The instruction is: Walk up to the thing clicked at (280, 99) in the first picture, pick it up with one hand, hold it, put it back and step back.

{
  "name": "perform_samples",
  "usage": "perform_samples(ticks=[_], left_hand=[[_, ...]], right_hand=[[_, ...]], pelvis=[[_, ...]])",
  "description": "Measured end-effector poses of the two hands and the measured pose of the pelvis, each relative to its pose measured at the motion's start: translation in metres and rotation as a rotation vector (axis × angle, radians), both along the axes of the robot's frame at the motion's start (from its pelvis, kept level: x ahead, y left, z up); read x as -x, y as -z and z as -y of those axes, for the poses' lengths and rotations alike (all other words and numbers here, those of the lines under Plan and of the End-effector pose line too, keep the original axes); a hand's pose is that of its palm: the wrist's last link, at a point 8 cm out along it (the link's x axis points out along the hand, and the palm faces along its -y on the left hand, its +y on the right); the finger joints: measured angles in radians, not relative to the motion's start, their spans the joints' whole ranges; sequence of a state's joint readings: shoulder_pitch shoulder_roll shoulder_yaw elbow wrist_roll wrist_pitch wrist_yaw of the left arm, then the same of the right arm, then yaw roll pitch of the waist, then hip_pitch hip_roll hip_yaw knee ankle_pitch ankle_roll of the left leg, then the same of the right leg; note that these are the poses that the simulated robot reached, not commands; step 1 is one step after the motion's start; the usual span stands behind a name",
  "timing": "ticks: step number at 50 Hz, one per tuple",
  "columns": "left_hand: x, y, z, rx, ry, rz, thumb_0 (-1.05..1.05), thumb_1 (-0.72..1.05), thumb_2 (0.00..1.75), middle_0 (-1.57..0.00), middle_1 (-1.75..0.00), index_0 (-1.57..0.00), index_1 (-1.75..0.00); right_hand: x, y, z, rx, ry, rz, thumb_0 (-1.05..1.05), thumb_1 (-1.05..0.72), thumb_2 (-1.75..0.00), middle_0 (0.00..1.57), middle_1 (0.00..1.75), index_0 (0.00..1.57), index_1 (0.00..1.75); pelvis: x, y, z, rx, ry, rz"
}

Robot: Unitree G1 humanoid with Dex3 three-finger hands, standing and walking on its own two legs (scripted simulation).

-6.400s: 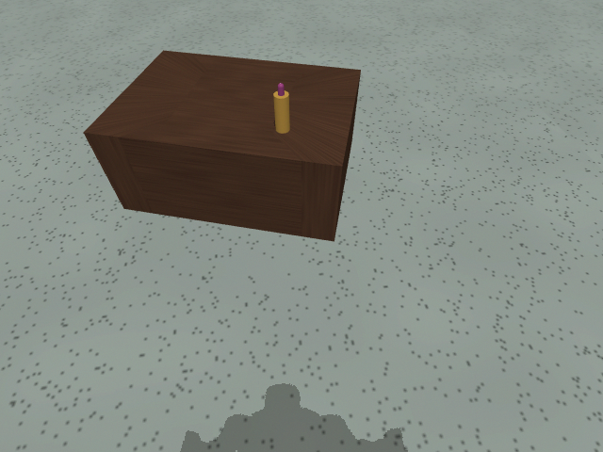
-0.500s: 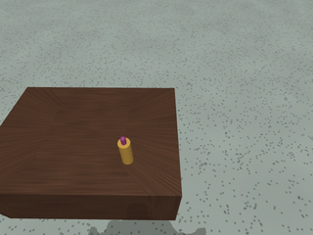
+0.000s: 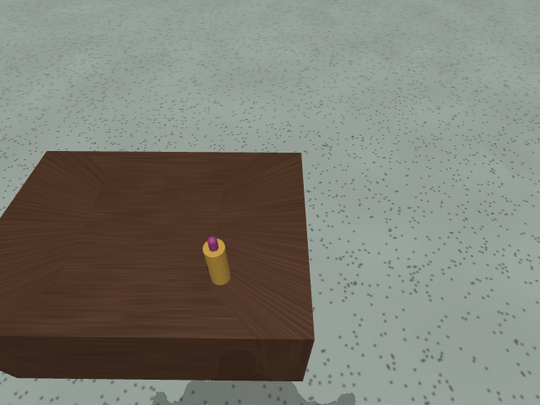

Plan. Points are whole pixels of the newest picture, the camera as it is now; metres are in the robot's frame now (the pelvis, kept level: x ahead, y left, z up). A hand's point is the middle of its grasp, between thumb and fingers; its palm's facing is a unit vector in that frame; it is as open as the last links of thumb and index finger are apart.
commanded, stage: stand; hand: left
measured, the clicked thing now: (216, 258) +0.50 +0.15 -0.27
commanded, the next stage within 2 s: go down in 0.24 s
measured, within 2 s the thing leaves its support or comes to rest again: neither
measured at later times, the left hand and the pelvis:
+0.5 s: hand out of the picture +0.13 +0.25 -0.15, palm faces +0.06 -0.94 -0.34, open 9.1 cm; pelvis -0.01 +0.00 -0.01, yaw +1 degrees
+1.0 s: hand out of the picture +0.15 +0.27 -0.14, palm faces +0.05 -0.94 -0.33, open 16.9 cm; pelvis +0.00 +0.02 -0.03, yaw +1 degrees
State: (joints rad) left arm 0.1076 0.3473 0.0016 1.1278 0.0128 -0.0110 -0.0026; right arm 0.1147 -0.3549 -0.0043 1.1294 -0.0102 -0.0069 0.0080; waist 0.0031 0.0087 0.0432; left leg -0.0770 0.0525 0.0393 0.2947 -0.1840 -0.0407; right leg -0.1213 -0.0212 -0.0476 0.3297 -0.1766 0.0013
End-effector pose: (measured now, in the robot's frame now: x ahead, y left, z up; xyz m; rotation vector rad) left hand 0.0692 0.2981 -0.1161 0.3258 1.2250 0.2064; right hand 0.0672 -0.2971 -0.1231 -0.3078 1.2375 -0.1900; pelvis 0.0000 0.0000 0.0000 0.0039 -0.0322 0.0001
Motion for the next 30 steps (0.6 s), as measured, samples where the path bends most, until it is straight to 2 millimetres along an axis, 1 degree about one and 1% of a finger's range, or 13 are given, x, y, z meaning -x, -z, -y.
perform_samples(ticks=[18,19,21,24,27,30], left_hand=[[0.0,0.0,0.0,0.001,-0.002,0.001,0.01,0.9,0.89,-0.2,-0.3,-0.2,-0.3],[-0.002,0.0,0.001,0.002,-0.013,0.018,0.01,0.9,0.89,-0.19,-0.29,-0.19,-0.29],[-0.014,-0.001,0.004,0.008,-0.034,0.077,0.01,0.86,0.85,-0.17,-0.26,-0.17,-0.26],[-0.037,0.002,0.004,0.016,-0.042,0.118,0.01,0.76,0.75,-0.12,-0.2,-0.12,-0.2],[-0.059,0.0,0.0,0.011,-0.025,0.154,0.01,0.61,0.6,-0.09,-0.16,-0.09,-0.15],[-0.071,-0.005,-0.004,-0.001,-0.012,0.164,0.01,0.42,0.44,-0.07,-0.13,-0.08,-0.12]], right_hand=[[-0.001,0.0,-0.001,0.0,-0.003,0.004,0.0,-0.9,-0.9,0.2,0.3,0.2,0.29],[-0.002,0.0,-0.002,0.0,0.004,0.02,0.0,-0.9,-0.9,0.2,0.29,0.2,0.29],[-0.006,-0.001,-0.007,-0.003,0.001,0.079,0.01,-0.9,-0.9,0.2,0.29,0.2,0.29],[-0.009,0.001,-0.018,-0.019,0.0,0.125,0.0,-0.94,-0.91,0.2,0.29,0.2,0.29],[-0.01,0.002,-0.03,-0.037,0.012,0.158,0.0,-0.97,-0.92,0.2,0.29,0.2,0.29],[-0.011,0.001,-0.04,-0.055,0.027,0.193,0.01,-0.98,-0.92,0.2,0.3,0.2,0.29]], pelvis=[[0.0,0.0,0.0,0.0,0.0,0.002],[0.001,0.001,0.0,0.0,-0.003,-0.009],[0.005,0.003,-0.001,0.0,-0.013,-0.027],[0.011,0.007,-0.001,-0.001,-0.016,-0.061],[0.013,0.01,-0.001,-0.002,-0.012,-0.089],[0.011,0.011,-0.003,0.0,-0.008,-0.1]])
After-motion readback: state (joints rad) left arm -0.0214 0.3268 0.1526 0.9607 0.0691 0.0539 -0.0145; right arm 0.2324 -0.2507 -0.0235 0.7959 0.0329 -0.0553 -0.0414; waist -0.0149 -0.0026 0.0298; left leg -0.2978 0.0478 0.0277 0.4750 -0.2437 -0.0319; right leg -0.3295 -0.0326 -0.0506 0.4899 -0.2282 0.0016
